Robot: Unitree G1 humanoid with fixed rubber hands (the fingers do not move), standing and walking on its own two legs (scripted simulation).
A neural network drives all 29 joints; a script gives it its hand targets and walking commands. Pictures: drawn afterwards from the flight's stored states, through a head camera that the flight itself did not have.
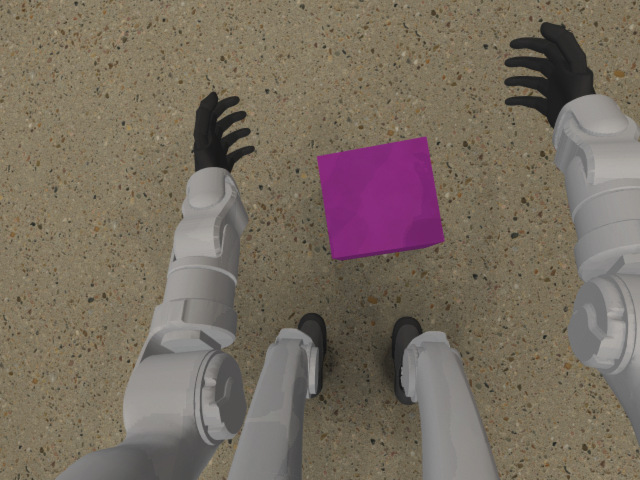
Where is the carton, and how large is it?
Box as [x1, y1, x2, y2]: [317, 136, 444, 260]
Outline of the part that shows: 426,136 317,156 332,258 341,260 421,248 444,240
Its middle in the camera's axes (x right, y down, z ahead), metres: +0.12 -0.08 +0.85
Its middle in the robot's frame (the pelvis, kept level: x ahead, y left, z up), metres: +0.48 -0.03 -0.52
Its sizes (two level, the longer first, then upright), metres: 0.210 0.200 0.250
